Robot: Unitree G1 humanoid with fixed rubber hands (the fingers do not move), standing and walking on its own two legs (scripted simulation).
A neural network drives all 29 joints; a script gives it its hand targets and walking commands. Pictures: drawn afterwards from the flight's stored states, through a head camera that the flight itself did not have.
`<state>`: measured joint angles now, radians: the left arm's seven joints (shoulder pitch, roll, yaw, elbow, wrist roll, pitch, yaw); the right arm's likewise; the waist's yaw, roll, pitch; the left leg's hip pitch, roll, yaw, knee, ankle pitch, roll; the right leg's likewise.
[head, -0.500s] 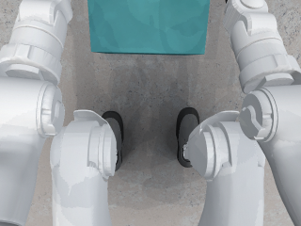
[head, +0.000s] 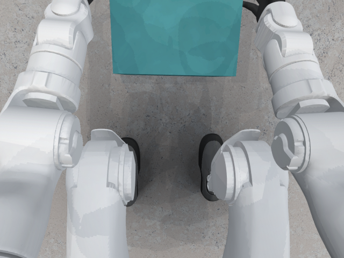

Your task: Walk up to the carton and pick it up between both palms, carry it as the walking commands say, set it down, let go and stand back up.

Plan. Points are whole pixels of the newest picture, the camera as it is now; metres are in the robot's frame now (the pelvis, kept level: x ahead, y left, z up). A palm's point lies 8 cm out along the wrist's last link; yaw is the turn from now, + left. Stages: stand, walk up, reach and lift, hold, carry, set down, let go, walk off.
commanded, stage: reach and lift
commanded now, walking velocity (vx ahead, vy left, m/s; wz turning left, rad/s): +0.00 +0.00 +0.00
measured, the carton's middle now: (173, 15) +0.54 +0.00 -0.26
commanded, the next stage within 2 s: none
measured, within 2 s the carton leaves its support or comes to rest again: neither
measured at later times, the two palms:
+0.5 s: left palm out of the picture +0.56 +0.17 -0.10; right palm out of the picture +0.54 -0.15 -0.11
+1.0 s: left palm out of the picture +0.54 +0.17 -0.04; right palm out of the picture +0.52 -0.15 -0.04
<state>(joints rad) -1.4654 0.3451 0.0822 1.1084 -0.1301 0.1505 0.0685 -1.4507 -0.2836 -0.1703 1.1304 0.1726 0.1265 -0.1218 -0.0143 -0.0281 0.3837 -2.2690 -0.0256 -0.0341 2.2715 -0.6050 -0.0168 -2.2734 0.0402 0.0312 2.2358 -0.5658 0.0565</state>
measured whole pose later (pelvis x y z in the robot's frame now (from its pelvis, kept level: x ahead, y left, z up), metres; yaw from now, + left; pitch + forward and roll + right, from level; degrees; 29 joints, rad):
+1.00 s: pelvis +0.00 +0.00 +0.07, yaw +1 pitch +47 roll -2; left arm -1.28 0.17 0.34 0.83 0.12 0.30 0.11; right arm -1.17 -0.06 -0.46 0.69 -0.11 0.31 -0.11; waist -0.03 0.00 -0.02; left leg -2.27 -0.10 -0.07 1.98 -0.53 -0.04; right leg -2.26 0.08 0.06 1.95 -0.52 0.08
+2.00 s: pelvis +0.01 +0.00 +0.17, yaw +1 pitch +45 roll -2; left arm -1.04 0.05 0.41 0.75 0.22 0.35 0.11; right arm -0.97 0.05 -0.51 0.63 -0.22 0.36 -0.07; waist -0.04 0.00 -0.21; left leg -1.94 -0.11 -0.09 1.64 -0.49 -0.04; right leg -1.93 0.10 0.09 1.62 -0.48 0.08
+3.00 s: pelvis +0.05 +0.00 +0.31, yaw +2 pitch +35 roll -1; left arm -0.71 -0.07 0.43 0.62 0.28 0.33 0.02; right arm -0.65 0.15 -0.49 0.51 -0.28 0.34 -0.03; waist -0.04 0.01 -0.22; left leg -1.34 -0.10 -0.12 1.14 -0.39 -0.03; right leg -1.34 0.08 0.12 1.12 -0.38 0.05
